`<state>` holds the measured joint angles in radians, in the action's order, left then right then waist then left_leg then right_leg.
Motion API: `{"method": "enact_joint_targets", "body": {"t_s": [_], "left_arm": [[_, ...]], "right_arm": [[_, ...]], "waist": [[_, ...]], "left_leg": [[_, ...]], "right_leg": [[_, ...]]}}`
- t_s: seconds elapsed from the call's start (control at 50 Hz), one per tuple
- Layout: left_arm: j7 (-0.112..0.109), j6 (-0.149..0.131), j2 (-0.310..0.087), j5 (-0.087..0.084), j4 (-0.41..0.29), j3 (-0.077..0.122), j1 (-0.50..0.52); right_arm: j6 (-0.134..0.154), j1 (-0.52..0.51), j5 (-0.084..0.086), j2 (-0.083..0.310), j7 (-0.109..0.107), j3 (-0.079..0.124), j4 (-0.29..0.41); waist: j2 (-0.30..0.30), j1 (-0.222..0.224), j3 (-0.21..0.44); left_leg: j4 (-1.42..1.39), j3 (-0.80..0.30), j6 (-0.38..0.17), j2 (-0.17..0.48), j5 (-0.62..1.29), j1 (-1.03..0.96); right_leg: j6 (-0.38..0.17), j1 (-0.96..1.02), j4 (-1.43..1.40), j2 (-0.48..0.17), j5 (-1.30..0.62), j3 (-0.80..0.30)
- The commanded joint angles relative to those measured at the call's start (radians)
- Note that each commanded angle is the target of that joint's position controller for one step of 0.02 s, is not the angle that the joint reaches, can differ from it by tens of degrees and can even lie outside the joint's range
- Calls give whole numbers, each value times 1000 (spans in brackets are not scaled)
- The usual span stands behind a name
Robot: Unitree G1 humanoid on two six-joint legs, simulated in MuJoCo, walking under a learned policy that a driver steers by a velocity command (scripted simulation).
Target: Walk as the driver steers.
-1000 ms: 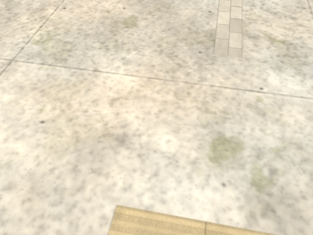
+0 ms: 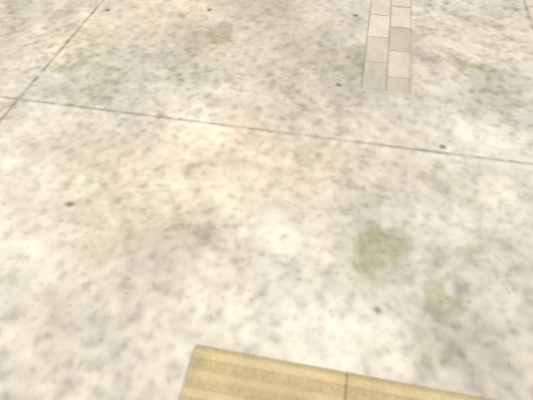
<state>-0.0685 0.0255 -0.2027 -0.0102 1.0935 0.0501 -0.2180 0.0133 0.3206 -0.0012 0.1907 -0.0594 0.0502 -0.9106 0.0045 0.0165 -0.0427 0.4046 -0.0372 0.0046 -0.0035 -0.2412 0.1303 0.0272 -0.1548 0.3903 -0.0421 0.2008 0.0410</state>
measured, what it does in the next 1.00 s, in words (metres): stands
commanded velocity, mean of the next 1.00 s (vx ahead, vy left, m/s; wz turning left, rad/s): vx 0.05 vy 0.00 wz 0.00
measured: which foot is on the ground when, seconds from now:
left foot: down 0.00-1.00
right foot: down 0.00-1.00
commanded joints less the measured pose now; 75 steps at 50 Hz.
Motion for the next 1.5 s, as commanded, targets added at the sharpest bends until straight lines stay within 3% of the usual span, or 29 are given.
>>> {"method": "enact_joint_targets", "body": {"t_s": [0.02,0.04,0.08,0.12,0.14,0.16,0.18,0.2,0.22,0.24,0.26,0.28,0.3,0.32,0.36,0.44,0.5,0.6,0.72,0.9,1.2,1.4,1.44,1.48,1.5], "left_arm": [[-4,-6,-100,0,-21,17,-37],[-5,-5,-86,-2,-10,14,-57],[-9,-7,-93,-15,-14,21,-54],[-3,-31,-76,-18,-41,17,-22],[7,-51,-36,-15,-54,6,7],[18,-68,-25,-7,-59,2,17],[28,-78,-36,-10,-56,5,-2],[36,-81,-21,-14,-48,-1,-61],[44,-74,-30,-3,-17,0,-130],[44,-65,-80,16,3,13,-163],[37,-53,-145,8,0,26,-166],[35,-49,-124,6,-3,12,-144],[39,-52,-96,6,-25,4,-100],[42,-52,-97,6,-26,5,-90],[46,-55,-139,-1,-32,20,-105],[42,-37,-99,-6,-24,15,-124],[47,-31,-104,3,-27,16,-112],[51,-28,-92,3,-35,13,-83],[26,-14,-93,3,-54,16,-68],[17,2,-84,3,-65,15,-75],[17,-4,-70,4,-58,2,-95],[15,-23,-60,-1,-50,-3,-110],[10,-21,-61,-7,-38,-1,-126],[5,-26,-89,-22,-45,10,-131],[7,-31,-94,-21,-43,12,-154]], "right_arm": [[9,50,1,94,-3,20,24],[8,68,2,85,-3,19,11],[5,66,12,109,-8,28,14],[20,112,25,138,-5,36,11],[33,128,32,164,-1,45,3],[39,114,28,180,2,51,4],[42,80,15,156,3,45,16],[44,24,15,146,7,38,26],[39,-40,19,105,17,23,32],[34,-17,14,86,22,18,21],[29,36,-6,65,15,14,17],[20,64,-7,22,1,1,15],[14,93,-1,40,-11,0,-14],[10,105,3,59,-17,2,-27],[4,115,7,94,-23,5,-49],[-12,95,16,81,-15,-2,-73],[-27,77,10,91,-17,-1,-93],[-44,61,8,93,-21,-1,-118],[-22,41,8,94,-17,-4,-145],[0,62,6,77,-10,-11,-182],[12,108,6,48,-7,-6,-184],[9,115,10,41,-11,4,-159],[6,136,15,31,-13,6,-167],[10,122,22,41,-19,11,-142],[21,119,20,29,-14,8,-135]], "waist": [[2,0,-18],[5,-2,6],[27,-9,-46],[89,-38,-122],[155,-49,-137],[184,-49,-137],[167,-28,-115],[174,21,-92],[110,65,-71],[26,57,-47],[-113,9,-9],[-204,-13,15],[-160,-16,-7],[-120,-21,-11],[-58,-4,39],[-55,3,80],[-20,6,57],[-10,-4,35],[3,-5,-9],[5,-1,-40],[8,-8,-48],[8,-8,-49],[-5,-10,-30],[-23,-9,-92],[-37,-3,-128]], "left_leg": [[-83,-28,-19,34,117,67],[-90,-19,-22,24,-3,57],[-100,-38,-62,20,-394,118],[-181,-174,-127,108,-572,129],[-246,-290,-168,186,-519,93],[-266,-363,-205,246,-389,86],[-249,-356,-214,257,-235,65],[-198,-316,-201,254,-119,88],[-126,-200,-148,181,-5,143],[-38,-105,-74,95,114,156],[62,6,-4,-8,55,164],[59,7,35,-8,-21,127],[50,-10,59,19,4,101],[42,-16,64,26,70,91],[38,-21,60,36,210,63],[21,-8,52,42,263,19],[17,4,39,44,308,0],[1,11,30,48,259,-5],[-35,14,39,47,182,22],[-54,16,31,42,96,76],[-65,5,10,36,49,100],[-68,-2,5,35,73,86],[-42,33,-9,-1,-144,92],[5,34,-47,-6,-410,180],[33,25,-61,1,-440,237]], "right_leg": [[-22,19,-60,-23,-92,-23],[-23,27,-56,-9,13,-8],[-40,-52,7,26,333,27],[-50,-190,100,32,398,23],[-43,-234,204,54,228,38],[-53,-248,274,23,153,-15],[-68,-251,310,3,186,-45],[-86,-184,232,-19,193,-64],[-93,-42,49,-2,104,-33],[-73,50,-21,-3,-108,-52],[-90,85,-44,-75,-266,-137],[-158,49,-55,-150,-282,-236],[-162,35,-45,-151,-333,-246],[-146,47,-23,-130,-432,-216],[-116,115,35,-86,-656,-153],[-100,163,52,-60,-751,-110],[-103,129,42,-41,-685,-89],[-97,77,22,-21,-508,-67],[-82,43,-9,-4,-287,-57],[-71,27,-33,5,-113,-51],[-63,-2,-47,4,-46,-51],[-50,-2,-52,3,-59,-49],[-60,-4,-47,25,186,-33],[-98,-84,-51,1,507,-73],[-123,-102,-64,-31,573,-121]]}}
